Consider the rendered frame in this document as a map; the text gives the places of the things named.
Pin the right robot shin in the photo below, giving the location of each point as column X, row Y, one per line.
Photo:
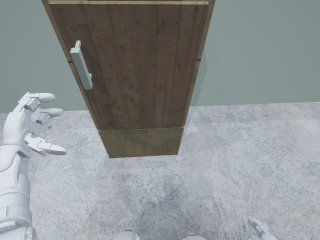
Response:
column 191, row 234

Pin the robot left upper arm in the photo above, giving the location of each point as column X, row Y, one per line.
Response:
column 21, row 233

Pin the robot right hand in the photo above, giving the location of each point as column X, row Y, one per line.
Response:
column 261, row 229

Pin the robot left forearm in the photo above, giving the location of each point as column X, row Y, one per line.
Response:
column 14, row 188

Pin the robot shin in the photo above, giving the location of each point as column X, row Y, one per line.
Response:
column 191, row 234
column 128, row 229

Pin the handle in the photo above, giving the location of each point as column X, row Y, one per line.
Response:
column 81, row 67

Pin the left robot shin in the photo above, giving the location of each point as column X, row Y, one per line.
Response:
column 128, row 229

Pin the robot left hand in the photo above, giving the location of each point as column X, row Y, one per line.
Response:
column 18, row 124

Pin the cupboard door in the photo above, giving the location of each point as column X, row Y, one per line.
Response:
column 141, row 55

